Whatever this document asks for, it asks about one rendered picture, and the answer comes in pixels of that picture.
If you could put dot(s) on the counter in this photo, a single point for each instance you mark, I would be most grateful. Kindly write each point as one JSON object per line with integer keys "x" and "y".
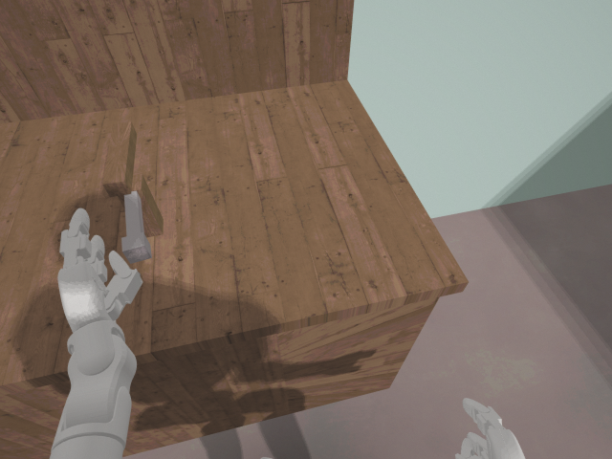
{"x": 293, "y": 265}

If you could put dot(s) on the left robot hand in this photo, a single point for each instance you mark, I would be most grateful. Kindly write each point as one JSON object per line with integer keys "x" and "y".
{"x": 81, "y": 281}

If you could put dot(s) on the tap lever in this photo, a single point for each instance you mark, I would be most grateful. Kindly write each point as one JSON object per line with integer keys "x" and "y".
{"x": 135, "y": 245}

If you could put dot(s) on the robot left forearm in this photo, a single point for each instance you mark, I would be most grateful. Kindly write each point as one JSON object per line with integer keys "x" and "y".
{"x": 95, "y": 419}

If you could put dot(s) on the right robot hand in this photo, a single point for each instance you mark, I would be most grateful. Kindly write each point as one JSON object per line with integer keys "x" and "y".
{"x": 501, "y": 442}

